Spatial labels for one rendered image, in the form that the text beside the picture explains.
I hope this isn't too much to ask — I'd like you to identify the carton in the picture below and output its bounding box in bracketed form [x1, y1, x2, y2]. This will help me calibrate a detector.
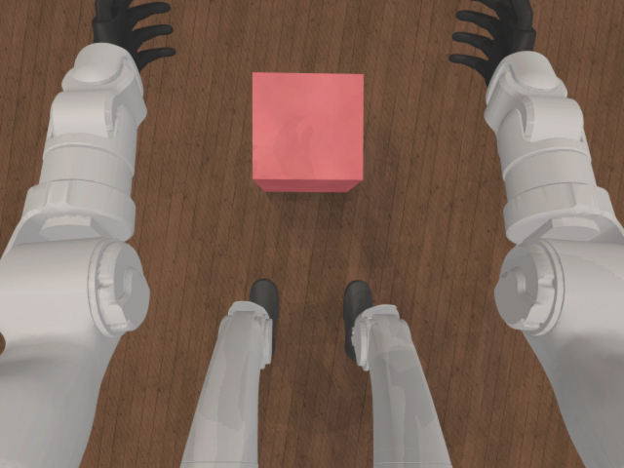
[253, 72, 364, 192]

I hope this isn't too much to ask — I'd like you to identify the robot right shin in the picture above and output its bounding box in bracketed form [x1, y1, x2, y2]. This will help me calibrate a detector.
[351, 304, 410, 354]

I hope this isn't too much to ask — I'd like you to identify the left robot thigh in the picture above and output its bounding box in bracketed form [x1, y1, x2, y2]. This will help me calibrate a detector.
[179, 311, 272, 468]

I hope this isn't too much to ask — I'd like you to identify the left robot hand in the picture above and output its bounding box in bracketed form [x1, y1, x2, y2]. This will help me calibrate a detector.
[92, 0, 176, 75]

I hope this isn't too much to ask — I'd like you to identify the right robot hand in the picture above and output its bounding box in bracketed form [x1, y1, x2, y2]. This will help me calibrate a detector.
[448, 0, 536, 87]

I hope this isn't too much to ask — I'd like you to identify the left robot upper arm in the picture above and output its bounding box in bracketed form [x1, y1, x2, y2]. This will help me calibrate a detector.
[0, 237, 150, 468]

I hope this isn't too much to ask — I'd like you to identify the right robot upper arm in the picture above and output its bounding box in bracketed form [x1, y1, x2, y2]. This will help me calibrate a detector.
[494, 238, 624, 468]

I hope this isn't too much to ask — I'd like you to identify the robot left forearm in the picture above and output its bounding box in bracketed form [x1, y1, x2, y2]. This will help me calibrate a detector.
[0, 43, 147, 332]

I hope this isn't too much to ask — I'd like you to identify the robot right forearm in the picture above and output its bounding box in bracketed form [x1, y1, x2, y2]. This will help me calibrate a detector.
[484, 51, 624, 246]

